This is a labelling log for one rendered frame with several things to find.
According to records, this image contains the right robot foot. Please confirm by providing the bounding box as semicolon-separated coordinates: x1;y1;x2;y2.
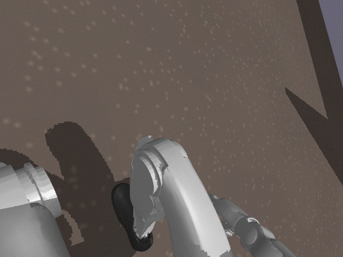
111;183;153;252

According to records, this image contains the right robot hand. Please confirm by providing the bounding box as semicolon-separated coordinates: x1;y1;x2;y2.
207;192;248;237

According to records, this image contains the right robot arm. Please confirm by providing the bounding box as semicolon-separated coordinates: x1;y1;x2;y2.
234;216;296;257

